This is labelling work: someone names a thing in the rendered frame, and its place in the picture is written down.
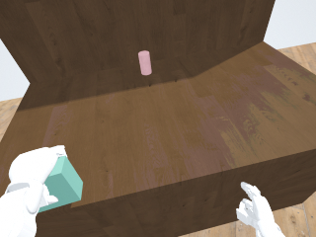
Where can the table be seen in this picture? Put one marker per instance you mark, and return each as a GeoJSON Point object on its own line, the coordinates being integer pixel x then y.
{"type": "Point", "coordinates": [164, 154]}

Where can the left robot forearm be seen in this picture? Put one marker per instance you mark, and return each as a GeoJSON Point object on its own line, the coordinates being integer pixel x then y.
{"type": "Point", "coordinates": [19, 207]}

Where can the sponge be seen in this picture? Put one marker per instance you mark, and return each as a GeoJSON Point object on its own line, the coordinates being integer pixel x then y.
{"type": "Point", "coordinates": [64, 183]}

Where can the robot left hand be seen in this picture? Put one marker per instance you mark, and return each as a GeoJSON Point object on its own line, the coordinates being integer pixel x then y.
{"type": "Point", "coordinates": [37, 165]}

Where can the robot right hand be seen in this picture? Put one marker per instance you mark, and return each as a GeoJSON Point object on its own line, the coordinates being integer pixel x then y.
{"type": "Point", "coordinates": [258, 208]}

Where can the right robot forearm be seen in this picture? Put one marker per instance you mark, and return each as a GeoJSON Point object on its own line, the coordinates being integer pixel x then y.
{"type": "Point", "coordinates": [267, 228]}

